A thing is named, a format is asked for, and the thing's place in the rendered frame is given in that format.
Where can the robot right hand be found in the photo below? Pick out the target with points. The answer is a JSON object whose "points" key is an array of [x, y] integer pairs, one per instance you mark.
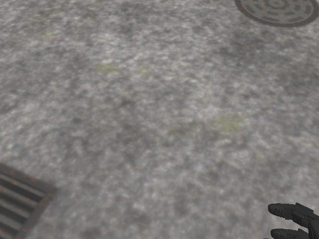
{"points": [[299, 214]]}

